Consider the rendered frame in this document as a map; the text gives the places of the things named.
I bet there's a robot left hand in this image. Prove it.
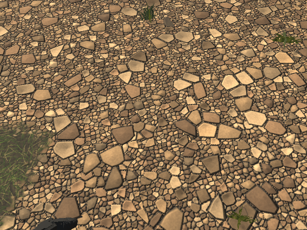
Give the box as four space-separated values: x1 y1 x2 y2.
33 218 78 230

